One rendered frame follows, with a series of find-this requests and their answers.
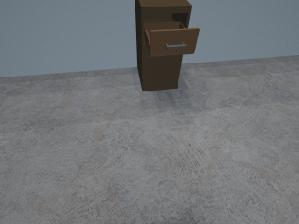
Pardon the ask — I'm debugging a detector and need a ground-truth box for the handle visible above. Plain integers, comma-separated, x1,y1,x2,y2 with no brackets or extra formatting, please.
165,42,187,50

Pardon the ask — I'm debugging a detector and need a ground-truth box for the drawer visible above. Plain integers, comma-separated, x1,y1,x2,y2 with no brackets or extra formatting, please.
144,21,200,57

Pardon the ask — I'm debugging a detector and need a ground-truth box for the cabinet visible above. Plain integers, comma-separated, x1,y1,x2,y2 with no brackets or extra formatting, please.
135,0,192,91

